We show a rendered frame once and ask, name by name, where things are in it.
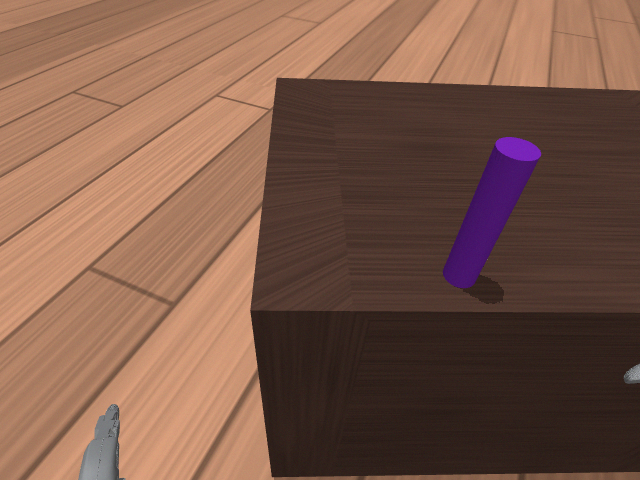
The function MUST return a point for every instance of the left robot hand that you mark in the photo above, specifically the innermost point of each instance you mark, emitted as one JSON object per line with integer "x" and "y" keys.
{"x": 101, "y": 457}

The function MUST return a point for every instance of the right robot hand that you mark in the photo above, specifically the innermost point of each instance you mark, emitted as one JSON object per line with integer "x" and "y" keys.
{"x": 632, "y": 375}

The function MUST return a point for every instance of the can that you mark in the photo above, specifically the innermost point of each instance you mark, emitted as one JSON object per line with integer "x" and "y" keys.
{"x": 508, "y": 169}

